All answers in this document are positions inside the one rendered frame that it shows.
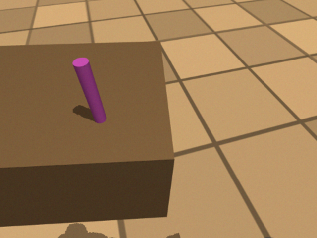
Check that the can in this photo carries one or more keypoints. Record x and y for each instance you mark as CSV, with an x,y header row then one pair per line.
x,y
84,73

